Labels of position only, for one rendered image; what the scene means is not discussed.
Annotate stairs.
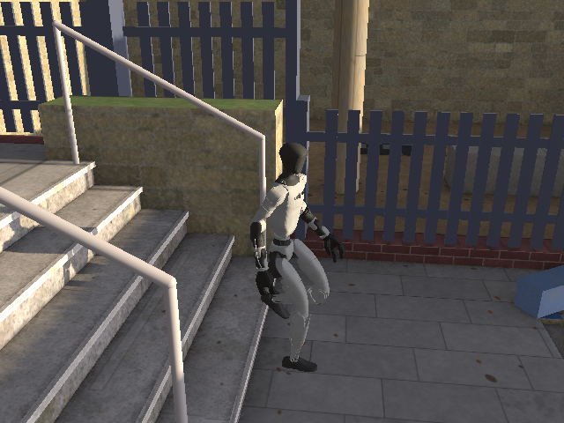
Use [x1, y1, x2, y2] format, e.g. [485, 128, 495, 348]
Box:
[0, 169, 276, 423]

